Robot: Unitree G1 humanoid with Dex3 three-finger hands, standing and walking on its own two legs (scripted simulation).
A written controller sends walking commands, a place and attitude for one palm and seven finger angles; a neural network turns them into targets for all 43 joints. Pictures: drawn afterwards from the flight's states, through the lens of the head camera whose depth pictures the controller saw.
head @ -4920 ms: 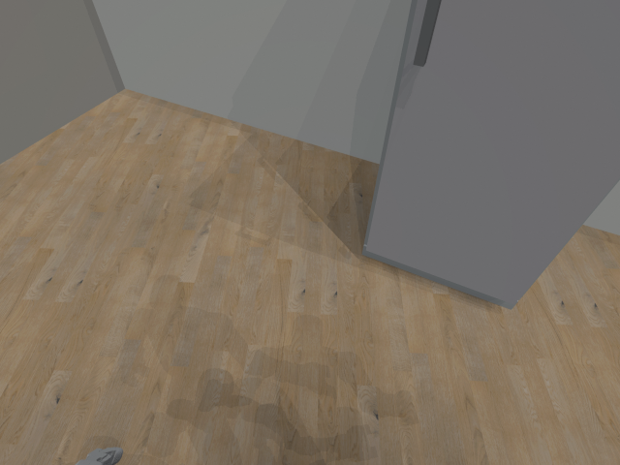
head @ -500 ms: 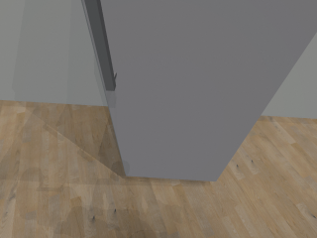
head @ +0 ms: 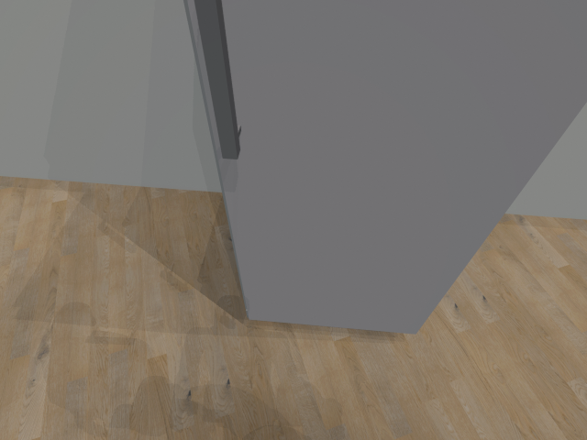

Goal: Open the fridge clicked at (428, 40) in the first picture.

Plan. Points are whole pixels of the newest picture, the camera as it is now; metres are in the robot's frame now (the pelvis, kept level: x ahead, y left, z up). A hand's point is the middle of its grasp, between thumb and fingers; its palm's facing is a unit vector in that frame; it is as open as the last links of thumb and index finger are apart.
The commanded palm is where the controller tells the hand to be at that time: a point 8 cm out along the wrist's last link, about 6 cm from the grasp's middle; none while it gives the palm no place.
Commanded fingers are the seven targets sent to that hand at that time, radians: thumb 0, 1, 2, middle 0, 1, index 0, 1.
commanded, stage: come to a stop and stand still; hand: left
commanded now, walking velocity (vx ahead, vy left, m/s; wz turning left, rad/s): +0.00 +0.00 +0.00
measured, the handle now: (222, 59) +0.53 +0.13 +0.24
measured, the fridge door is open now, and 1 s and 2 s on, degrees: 0 0 0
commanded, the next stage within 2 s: look again from close up in 1.26 s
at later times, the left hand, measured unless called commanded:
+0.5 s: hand out of the picture +0.05 +0.18 -0.16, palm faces -0.03 -0.97 -0.24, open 7.4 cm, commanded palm none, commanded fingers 0.00 0.90 0.90 -0.20 -0.30 -0.20 -0.30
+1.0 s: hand out of the picture +0.05 +0.14 -0.16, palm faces -0.01 -0.98 -0.22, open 7.4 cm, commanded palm none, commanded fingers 0.00 0.90 0.90 -0.20 -0.30 -0.20 -0.30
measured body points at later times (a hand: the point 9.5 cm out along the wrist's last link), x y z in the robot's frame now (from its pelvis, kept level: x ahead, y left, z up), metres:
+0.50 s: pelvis +0.02 +0.00 +0.01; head +0.03 -0.01 +0.46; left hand +0.05 +0.23 -0.14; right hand +0.04 -0.24 -0.15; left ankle -0.02 +0.09 -0.73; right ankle +0.02 -0.17 -0.73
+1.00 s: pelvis +0.02 -0.05 +0.01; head +0.04 -0.05 +0.46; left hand +0.05 +0.19 -0.14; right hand +0.03 -0.28 -0.15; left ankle -0.02 +0.09 -0.73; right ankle +0.02 -0.17 -0.73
